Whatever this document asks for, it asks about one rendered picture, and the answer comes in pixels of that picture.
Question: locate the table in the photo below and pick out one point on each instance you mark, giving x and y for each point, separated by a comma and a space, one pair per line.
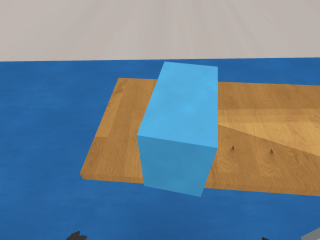
268, 138

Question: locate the carton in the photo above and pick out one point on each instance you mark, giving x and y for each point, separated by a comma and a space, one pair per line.
178, 135

